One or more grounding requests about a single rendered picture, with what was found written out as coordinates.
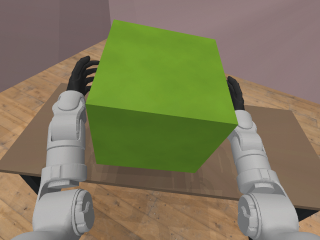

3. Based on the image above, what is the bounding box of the robot right forearm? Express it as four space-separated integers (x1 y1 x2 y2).
227 110 299 230

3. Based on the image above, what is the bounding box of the left robot upper arm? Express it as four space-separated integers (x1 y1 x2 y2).
11 188 95 240

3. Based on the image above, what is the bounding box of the right robot upper arm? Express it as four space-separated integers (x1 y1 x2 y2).
237 192 320 240

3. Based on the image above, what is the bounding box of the robot left forearm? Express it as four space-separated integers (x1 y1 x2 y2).
32 90 87 231

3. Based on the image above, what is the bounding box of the table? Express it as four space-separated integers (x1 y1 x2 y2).
0 83 320 240

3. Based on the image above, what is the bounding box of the carton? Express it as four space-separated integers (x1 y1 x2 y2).
85 19 239 173

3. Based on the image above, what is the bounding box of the robot right hand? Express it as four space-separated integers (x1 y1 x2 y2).
226 76 245 111

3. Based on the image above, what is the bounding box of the robot left hand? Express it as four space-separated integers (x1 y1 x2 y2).
66 55 100 96

